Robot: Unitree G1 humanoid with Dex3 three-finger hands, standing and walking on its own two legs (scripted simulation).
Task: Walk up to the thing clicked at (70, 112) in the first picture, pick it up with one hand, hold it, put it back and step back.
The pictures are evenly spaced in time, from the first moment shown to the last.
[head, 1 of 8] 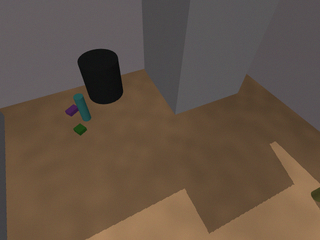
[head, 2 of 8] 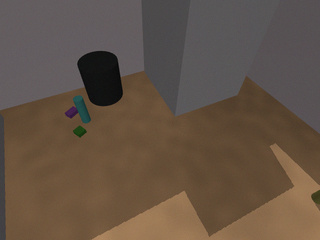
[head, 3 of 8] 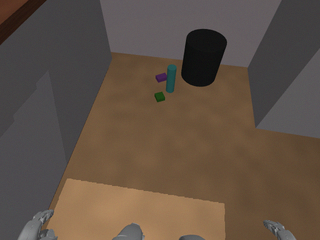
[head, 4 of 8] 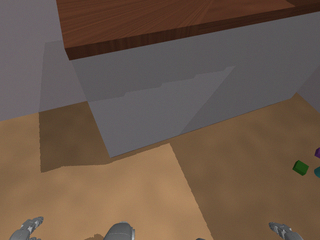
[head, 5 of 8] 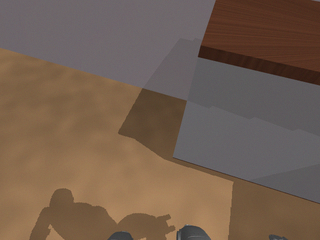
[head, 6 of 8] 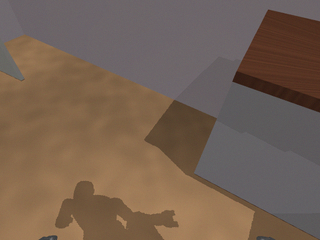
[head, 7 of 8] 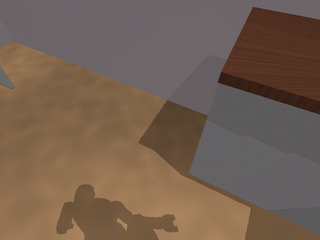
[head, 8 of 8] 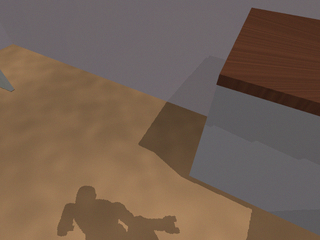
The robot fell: no
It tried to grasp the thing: no
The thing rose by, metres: 0.00
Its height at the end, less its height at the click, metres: +0.00
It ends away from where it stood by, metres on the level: 0.00
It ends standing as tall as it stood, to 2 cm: yes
